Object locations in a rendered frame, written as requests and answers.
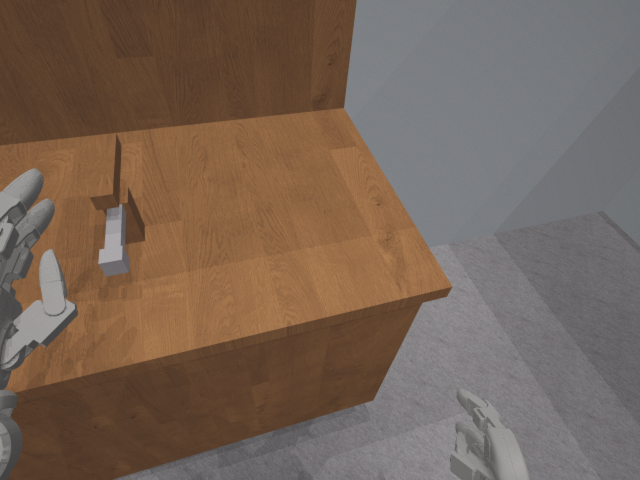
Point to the left robot hand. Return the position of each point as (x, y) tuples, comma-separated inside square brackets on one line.
[(43, 320)]

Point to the right robot hand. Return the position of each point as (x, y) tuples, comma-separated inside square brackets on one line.
[(496, 455)]

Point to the tap lever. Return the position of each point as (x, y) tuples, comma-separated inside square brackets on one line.
[(113, 259)]

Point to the counter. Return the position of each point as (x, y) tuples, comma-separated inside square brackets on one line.
[(273, 271)]

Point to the left robot forearm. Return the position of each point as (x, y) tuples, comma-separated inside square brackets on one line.
[(10, 434)]

